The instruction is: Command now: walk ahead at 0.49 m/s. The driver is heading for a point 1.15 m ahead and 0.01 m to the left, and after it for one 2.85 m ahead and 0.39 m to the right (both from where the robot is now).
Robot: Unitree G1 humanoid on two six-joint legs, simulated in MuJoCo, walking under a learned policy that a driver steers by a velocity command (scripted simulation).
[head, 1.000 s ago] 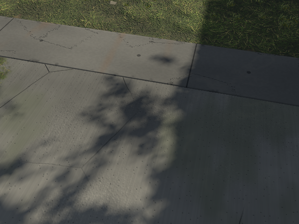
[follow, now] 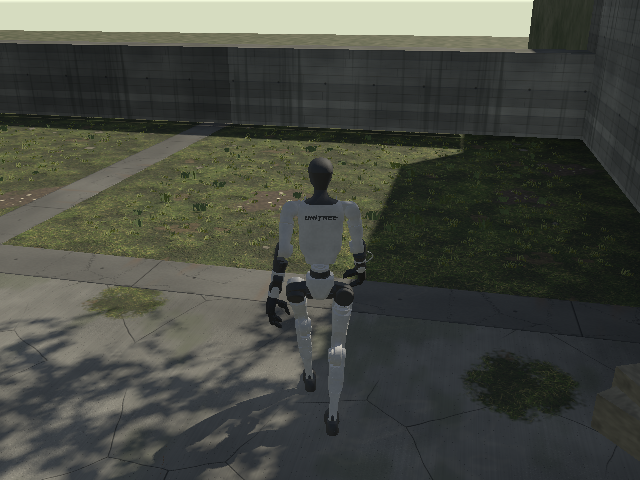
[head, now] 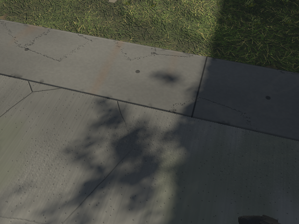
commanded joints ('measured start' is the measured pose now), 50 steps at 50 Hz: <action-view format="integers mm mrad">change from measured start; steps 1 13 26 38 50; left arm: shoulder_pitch -70 -297 -594 -202 16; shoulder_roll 161 92 100 96 128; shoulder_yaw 28 35 29 52 43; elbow -72 -167 -265 -61 17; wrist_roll -1 22 6 -4 4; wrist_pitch -7 50 28 -20 -16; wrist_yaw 0 -46 -42 -23 -9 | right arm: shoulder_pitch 504 424 573 428 -25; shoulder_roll -217 -116 -134 -49 -59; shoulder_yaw -77 -42 -31 -39 -24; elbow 103 178 245 160 8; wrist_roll -22 13 -9 -21 -1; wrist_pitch -12 -63 -48 -5 0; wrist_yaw -37 -13 -42 1 7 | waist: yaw -268 -40 -97 -99 -2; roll -16 19 68 -56 -78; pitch -255 30 24 -42 35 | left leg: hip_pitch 626 310 648 -18 -138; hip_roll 160 223 273 142 122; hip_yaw -217 -264 -188 -143 -51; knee -78 -466 -281 585 99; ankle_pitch -148 57 561 -180 73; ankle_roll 97 97 58 -65 -82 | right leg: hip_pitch -325 -810 -763 -348 -155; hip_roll -208 -217 -115 -308 -294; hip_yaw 4 -17 -94 159 47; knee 681 736 281 -121 -136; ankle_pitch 918 307 294 469 644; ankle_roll -9 59 11 -118 -96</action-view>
